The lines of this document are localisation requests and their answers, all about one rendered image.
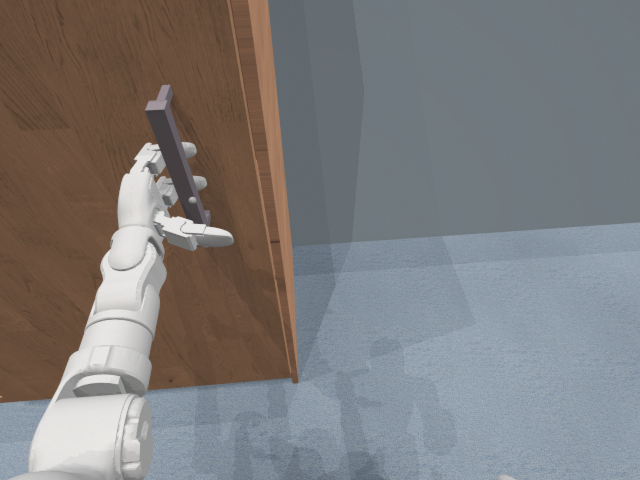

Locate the left robot hand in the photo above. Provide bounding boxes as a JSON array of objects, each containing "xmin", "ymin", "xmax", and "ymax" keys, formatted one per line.
[{"xmin": 118, "ymin": 142, "xmax": 234, "ymax": 251}]

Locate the left robot upper arm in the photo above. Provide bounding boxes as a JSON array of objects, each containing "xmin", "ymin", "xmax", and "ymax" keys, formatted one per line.
[{"xmin": 8, "ymin": 393, "xmax": 153, "ymax": 480}]

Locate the handle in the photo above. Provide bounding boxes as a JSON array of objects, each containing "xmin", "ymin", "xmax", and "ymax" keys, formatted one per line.
[{"xmin": 145, "ymin": 85, "xmax": 211, "ymax": 247}]

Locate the wardrobe door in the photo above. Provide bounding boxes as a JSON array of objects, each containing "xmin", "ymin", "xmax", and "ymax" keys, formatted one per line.
[{"xmin": 0, "ymin": 0, "xmax": 291, "ymax": 402}]

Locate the left robot forearm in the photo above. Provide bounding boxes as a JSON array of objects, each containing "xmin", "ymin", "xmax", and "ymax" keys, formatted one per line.
[{"xmin": 28, "ymin": 226, "xmax": 167, "ymax": 473}]

